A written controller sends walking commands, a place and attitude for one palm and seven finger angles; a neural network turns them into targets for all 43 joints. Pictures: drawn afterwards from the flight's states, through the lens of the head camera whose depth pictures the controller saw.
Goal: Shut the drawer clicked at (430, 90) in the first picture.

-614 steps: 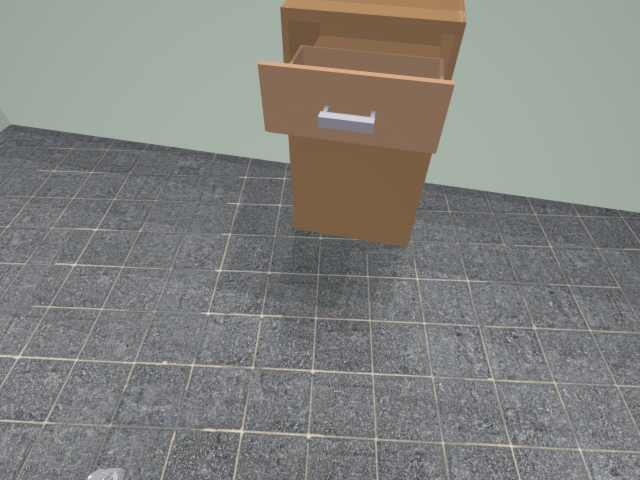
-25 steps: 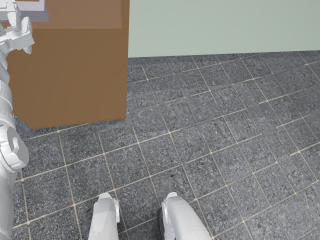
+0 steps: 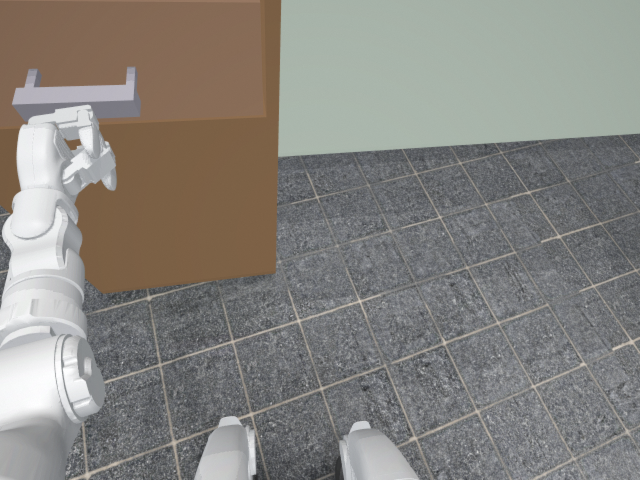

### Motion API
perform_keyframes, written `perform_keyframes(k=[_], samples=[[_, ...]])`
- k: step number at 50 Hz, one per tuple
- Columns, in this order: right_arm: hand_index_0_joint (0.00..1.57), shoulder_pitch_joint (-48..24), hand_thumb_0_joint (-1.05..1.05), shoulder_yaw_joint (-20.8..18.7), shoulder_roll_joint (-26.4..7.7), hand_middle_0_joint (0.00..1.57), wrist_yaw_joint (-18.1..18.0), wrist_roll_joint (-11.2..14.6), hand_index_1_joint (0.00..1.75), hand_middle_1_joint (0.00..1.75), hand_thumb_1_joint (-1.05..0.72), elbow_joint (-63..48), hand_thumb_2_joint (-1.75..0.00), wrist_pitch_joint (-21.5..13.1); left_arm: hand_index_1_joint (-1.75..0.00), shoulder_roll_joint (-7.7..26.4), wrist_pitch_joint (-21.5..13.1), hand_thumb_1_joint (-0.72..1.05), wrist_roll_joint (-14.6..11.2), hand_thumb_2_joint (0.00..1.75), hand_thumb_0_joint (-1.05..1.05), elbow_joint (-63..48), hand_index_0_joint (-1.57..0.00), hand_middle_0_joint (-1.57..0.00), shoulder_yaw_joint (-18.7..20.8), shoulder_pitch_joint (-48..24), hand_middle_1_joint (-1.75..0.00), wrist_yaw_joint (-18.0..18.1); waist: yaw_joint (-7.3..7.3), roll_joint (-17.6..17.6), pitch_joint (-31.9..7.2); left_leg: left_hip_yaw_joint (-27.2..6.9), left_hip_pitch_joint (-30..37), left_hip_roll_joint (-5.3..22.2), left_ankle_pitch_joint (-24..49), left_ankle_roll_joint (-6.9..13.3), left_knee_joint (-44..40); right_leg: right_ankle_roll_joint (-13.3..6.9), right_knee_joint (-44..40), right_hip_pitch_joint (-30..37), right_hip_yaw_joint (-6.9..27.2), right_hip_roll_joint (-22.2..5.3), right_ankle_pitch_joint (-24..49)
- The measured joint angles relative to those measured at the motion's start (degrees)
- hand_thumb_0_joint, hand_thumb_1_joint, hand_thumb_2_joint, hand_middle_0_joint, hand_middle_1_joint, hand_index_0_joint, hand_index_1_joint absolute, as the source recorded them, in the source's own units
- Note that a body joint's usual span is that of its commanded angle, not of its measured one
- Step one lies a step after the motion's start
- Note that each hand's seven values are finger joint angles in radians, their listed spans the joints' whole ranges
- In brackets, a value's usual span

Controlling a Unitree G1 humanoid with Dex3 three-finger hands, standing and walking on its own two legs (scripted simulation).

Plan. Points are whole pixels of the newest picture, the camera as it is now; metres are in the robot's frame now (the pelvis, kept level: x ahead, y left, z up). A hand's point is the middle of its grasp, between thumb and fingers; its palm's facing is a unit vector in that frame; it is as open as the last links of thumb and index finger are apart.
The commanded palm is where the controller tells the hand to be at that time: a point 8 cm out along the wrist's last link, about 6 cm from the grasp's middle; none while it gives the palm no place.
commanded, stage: draw the hand back to the body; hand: left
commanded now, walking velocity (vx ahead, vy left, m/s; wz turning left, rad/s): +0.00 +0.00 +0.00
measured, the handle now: (82, 89) +0.59 +0.27 +0.07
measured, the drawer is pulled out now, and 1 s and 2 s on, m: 0.00 0.00 0.00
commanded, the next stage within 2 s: step back with the hand held close in 1.44 s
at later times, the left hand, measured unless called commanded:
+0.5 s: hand (57, 201) +0.38 +0.23 +0.13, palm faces +0.12 -0.99 -0.03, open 3.3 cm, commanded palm +0.34 +0.27 +0.14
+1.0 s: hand out of the picture +0.27 +0.23 +0.20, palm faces +0.39 -0.87 -0.31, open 3.3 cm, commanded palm +0.21 +0.27 +0.22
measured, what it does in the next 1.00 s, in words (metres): rises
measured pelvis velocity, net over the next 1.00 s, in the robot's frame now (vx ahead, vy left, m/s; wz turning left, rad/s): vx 0.03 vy -0.02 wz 0.05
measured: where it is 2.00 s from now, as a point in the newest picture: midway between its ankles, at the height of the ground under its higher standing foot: outside the picture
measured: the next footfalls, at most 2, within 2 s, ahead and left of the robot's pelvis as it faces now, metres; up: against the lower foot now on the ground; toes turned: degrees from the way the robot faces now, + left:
none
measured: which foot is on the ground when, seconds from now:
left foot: down 0.00-1.00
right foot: down 0.00-1.00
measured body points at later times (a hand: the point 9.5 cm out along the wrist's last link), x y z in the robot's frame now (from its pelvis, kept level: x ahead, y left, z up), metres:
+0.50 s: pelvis +0.03 -0.01 +0.04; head +0.08 -0.01 +0.49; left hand +0.37 +0.28 +0.13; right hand +0.16 -0.26 -0.06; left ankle +0.03 +0.11 -0.66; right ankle -0.01 -0.15 -0.66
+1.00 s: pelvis +0.03 -0.02 +0.08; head +0.02 -0.04 +0.53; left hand +0.24 +0.27 +0.22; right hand +0.24 -0.23 +0.00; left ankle +0.03 +0.11 -0.66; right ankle -0.01 -0.15 -0.66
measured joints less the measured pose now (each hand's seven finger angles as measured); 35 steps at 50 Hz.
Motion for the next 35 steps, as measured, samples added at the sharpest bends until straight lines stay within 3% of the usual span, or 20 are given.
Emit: perform_keyframes(k=[7, 17, 29, 32, 35], samples=[[0.21, -2.4, 0.01, -1.1, -0.1, 0.21, -0.1, 0.4, 0.30, 0.30, -0.90, -0.6, -0.89, 0.6, -1.60, -1.6, -1.2, 0.90, -1.0, 0.90, 0.02, -5.4, -1.40, -1.40, -0.7, 3.8, -1.60, -0.6, 0.80, -0.3, -0.1, -0.1, 2.2, 0.1, -0.7, -0.4, -0.8, -0.4, -0.7, 2.2, -0.2, 0.0, -0.8], [0.21, -2.8, 0.01, -1.2, 0.2, 0.21, -0.8, 3.0, 0.30, 0.30, -0.90, -3.8, -0.89, 0.3, -1.60, -7.0, 5.4, 0.90, -6.6, 0.90, 0.02, -24.2, -1.40, -1.40, -3.1, 22.7, -1.60, -0.7, 3.55, 0.5, -0.5, 0.8, 14.3, 0.0, 0.6, -0.7, -9.0, -0.8, -8.7, 13.8, 0.4, -0.2, 0.8], [0.20, -6.6, 0.01, -0.7, -0.9, 0.21, -2.7, 4.1, 0.30, 0.30, -0.90, -4.9, -0.90, -3.3, -1.60, -9.5, 9.7, 0.90, -11.0, 0.90, 0.02, -38.0, -1.40, -1.40, -6.7, 35.5, -1.60, -3.6, 6.82, 1.5, 0.1, -0.1, 24.6, -1.0, 2.6, -1.1, -14.5, -1.3, -13.6, 24.5, -0.8, -1.2, 2.0], [0.20, -8.3, 0.01, -0.6, -0.4, 0.21, -3.6, 3.8, 0.30, 0.30, -0.90, -4.8, -0.90, -3.3, -1.60, -9.2, 11.9, 0.90, -5.7, 0.90, 0.02, -43.8, -1.40, -1.40, -9.1, 39.8, -1.60, 3.0, 7.74, 1.0, 1.2, 0.7, 28.6, -1.3, 3.8, -1.3, -17.5, -1.2, -15.6, 27.7, -0.2, -1.6, 2.8], [0.20, -9.7, 0.01, -0.5, -0.1, 0.21, -4.6, 3.6, 0.30, 0.30, -0.90, -4.6, -0.90, -3.4, -1.60, -9.6, 14.3, 0.90, -2.4, 0.90, 0.02, -48.7, -1.40, -1.40, -11.1, 44.0, -1.60, 9.3, 8.51, 1.0, 2.3, 1.1, 32.8, -1.6, 5.4, -1.2, -21.3, -1.3, -18.9, 31.6, 0.1, -1.9, 4.3]])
